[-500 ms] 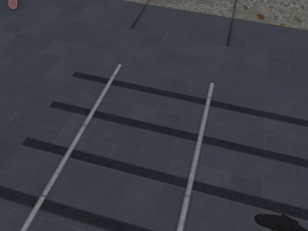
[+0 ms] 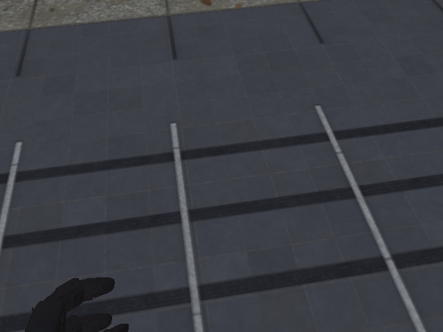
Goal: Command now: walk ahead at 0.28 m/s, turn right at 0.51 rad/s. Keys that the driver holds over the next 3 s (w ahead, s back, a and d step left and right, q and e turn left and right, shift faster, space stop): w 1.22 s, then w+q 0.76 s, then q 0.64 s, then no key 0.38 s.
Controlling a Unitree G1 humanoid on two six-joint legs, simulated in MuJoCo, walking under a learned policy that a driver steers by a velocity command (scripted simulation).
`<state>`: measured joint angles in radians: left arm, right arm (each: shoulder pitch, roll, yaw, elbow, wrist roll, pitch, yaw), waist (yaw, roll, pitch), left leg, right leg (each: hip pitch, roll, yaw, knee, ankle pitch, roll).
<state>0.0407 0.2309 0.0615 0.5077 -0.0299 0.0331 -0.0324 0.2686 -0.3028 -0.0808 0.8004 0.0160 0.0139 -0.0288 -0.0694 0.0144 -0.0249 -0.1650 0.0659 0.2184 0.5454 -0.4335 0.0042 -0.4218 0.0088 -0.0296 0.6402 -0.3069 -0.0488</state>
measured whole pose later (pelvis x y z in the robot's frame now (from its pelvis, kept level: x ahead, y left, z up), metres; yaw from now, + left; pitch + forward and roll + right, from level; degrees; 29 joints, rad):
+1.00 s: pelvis +0.47 -0.04 +0.00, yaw -6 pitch +3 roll +1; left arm 0.03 0.24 0.04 0.64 -0.01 -0.09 -0.04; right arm 0.40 -0.30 -0.05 0.87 0.02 -0.05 0.01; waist -0.09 -0.01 0.02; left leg 0.02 -0.01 0.00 0.39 -0.44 0.01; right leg -0.49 -0.02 -0.01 0.49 -0.05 -0.05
